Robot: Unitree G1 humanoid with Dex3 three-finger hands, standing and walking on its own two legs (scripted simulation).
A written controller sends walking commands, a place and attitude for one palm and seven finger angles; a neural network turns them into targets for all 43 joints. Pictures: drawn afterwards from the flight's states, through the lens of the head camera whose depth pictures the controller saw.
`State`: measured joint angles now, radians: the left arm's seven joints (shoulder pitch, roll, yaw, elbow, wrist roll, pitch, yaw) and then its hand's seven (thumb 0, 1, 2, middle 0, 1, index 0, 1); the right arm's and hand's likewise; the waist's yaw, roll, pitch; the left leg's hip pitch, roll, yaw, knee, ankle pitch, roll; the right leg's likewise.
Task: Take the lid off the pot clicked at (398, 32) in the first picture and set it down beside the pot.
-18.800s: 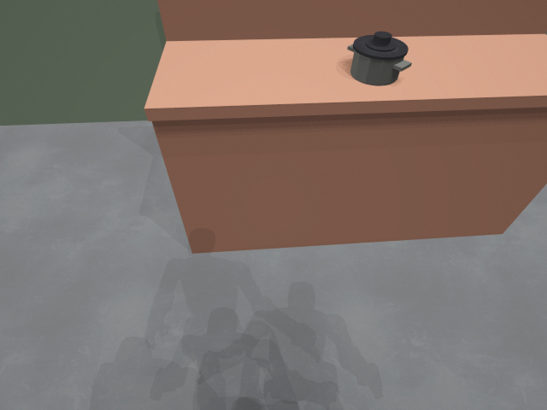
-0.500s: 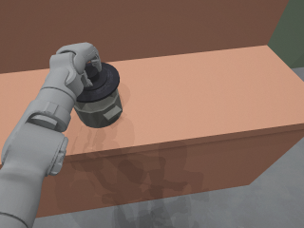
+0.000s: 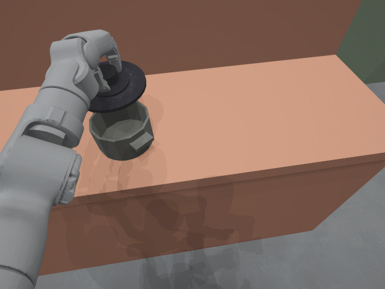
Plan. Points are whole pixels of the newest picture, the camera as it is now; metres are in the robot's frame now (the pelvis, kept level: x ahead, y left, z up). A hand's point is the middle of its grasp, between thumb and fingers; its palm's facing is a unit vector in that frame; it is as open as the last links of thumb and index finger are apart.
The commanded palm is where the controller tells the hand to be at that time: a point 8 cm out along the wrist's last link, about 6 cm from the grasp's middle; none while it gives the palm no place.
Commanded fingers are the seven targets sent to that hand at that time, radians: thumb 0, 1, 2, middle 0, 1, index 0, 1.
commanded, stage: lift the lid straight up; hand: left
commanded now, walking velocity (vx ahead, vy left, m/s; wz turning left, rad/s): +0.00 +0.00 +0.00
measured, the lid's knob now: (105, 75) +0.52 +0.16 +0.18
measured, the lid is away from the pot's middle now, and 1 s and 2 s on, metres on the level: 0.01 0.01 0.15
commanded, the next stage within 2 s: move the lid sideways beside the pot in 0.72 s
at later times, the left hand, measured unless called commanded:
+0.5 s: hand (92, 53) +0.50 +0.16 +0.24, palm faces -0.25 -0.09 -0.97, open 8.4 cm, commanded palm +0.48 +0.16 +0.31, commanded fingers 0.00 0.56 1.03 -0.94 -1.13 -0.78 -1.06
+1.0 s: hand (78, 53) +0.48 +0.18 +0.25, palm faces -0.22 -0.08 -0.97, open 8.4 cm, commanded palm +0.47 +0.18 +0.31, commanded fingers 0.00 0.56 1.03 -0.94 -1.13 -0.78 -1.06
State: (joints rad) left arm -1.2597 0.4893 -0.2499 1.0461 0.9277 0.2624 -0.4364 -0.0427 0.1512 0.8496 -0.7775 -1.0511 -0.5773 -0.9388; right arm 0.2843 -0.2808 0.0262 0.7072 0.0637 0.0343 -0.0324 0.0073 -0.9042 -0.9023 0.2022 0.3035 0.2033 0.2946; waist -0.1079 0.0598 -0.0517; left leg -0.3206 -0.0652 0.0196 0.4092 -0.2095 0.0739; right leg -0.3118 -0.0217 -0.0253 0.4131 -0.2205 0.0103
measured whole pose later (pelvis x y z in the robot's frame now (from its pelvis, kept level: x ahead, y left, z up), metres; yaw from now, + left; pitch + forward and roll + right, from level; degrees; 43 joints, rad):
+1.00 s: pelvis -0.01 +0.00 +0.00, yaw +0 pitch +6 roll +0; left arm -1.37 0.54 -0.25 1.07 0.97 0.29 -0.49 -0.05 0.15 0.85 -0.79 -1.05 -0.57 -0.94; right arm 0.26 -0.28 0.04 0.69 0.06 0.05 -0.04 0.01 -0.90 -0.90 0.20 0.30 0.20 0.29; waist -0.10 0.05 -0.06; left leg -0.32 -0.06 0.02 0.40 -0.19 0.07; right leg -0.31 -0.02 -0.03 0.41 -0.21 0.01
